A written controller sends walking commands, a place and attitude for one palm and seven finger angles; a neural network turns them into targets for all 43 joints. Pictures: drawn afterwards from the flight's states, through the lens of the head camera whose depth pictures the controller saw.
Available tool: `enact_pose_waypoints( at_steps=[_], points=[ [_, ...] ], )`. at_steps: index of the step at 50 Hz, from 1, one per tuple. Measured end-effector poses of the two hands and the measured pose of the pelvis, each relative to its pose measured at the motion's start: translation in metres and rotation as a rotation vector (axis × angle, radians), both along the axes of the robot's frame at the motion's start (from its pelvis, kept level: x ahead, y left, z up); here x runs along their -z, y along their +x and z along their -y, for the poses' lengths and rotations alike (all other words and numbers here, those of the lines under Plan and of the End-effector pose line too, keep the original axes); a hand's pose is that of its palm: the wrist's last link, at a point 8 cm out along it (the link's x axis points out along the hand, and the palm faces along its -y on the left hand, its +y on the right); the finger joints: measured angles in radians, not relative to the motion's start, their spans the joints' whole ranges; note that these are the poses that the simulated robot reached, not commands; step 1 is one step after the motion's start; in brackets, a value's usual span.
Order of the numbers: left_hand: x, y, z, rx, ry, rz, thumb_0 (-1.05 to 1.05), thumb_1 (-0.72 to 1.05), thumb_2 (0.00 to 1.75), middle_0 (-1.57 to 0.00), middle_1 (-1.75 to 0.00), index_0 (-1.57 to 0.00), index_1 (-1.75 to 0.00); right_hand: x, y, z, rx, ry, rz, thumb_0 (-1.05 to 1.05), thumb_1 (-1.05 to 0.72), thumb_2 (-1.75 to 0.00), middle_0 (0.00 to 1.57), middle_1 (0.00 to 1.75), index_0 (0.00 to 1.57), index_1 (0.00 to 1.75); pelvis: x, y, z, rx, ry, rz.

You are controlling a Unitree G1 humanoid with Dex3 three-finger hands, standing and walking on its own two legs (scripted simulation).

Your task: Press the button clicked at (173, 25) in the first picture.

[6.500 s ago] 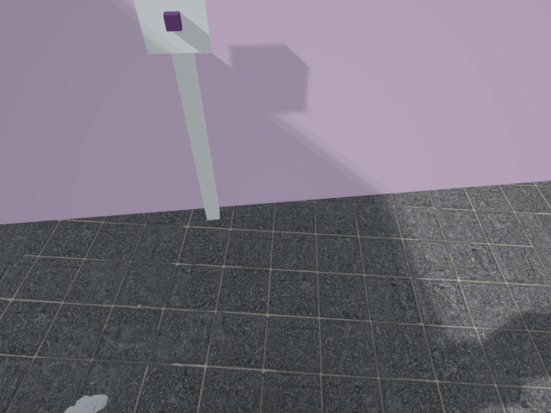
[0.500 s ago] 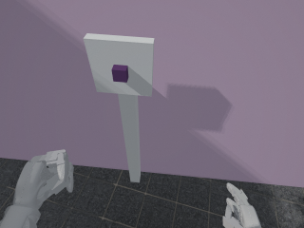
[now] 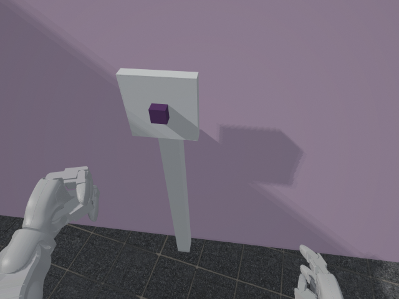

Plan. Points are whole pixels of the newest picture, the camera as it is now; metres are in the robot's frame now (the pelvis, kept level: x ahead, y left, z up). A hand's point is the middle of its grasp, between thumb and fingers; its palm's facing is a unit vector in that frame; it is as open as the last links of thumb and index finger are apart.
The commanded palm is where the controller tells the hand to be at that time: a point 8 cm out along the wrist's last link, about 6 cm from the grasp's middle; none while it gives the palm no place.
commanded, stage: raise the hand and make a fist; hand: left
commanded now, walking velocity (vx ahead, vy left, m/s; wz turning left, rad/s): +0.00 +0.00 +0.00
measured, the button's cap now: (159, 113) +0.49 +0.15 +0.14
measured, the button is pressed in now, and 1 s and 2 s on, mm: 0 0 0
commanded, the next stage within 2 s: aim a knuckle at the button in 0.34 s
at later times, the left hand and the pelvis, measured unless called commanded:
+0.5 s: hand (93, 209) +0.22 +0.20 +0.13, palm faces +0.03 -1.00 -0.07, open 3.1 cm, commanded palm +0.20 +0.24 +0.13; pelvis -0.01 -0.01 +0.00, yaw +0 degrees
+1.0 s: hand (129, 178) +0.30 +0.17 +0.12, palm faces -0.02 -1.00 -0.03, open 3.1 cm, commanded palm +0.28 +0.22 +0.12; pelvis -0.01 +0.00 +0.00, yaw -1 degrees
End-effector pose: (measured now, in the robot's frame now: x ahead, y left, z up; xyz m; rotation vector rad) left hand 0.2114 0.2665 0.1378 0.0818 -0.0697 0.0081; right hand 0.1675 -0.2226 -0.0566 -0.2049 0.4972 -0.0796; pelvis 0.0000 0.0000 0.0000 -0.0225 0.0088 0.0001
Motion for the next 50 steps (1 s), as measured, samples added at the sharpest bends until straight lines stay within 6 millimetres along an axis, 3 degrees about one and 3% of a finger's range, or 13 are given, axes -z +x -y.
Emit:
enact_pose_waypoints(
  at_steps=[10, 26, 34, 50],
  points=[
    [0.007, -0.004, 0.009, -0.011, -0.017, -0.041, 0.01, 0.90, 0.90, -1.30, -1.50, -1.30, -1.50, -0.004, -0.003, 0.008, 0.012, -0.001, 0.005, 0.01, -0.90, -0.90, 0.21, 0.30, 0.20, 0.30, -0.003, -0.003, 0.005, 0.008, 0.007, 0.014],
    [0.004, -0.009, 0.011, -0.016, -0.017, -0.014, 0.01, 0.90, 0.90, -1.30, -1.50, -1.30, -1.50, -0.001, -0.011, 0.005, 0.010, 0.009, 0.002, 0.01, -0.90, -0.90, 0.21, 0.30, 0.20, 0.30, -0.004, -0.009, 0.006, 0.005, 0.008, 0.030],
    [0.010, 0.013, 0.029, 0.016, -0.032, -0.017, 0.01, 0.90, 0.90, -1.30, -1.50, -1.30, -1.50, 0.002, -0.015, 0.004, 0.017, 0.004, -0.013, 0.01, -0.90, -0.90, 0.21, 0.30, 0.20, 0.30, -0.004, -0.013, 0.004, 0.006, 0.013, 0.025],
    [0.018, 0.069, 0.043, 0.029, -0.052, -0.037, 0.01, 0.90, 0.90, -1.30, -1.50, -1.30, -1.50, 0.014, -0.034, 0.015, 0.078, -0.001, -0.114, 0.01, -0.90, -0.90, 0.21, 0.30, 0.20, 0.30, -0.004, -0.009, 0.003, 0.023, 0.019, -0.009]
  ],
)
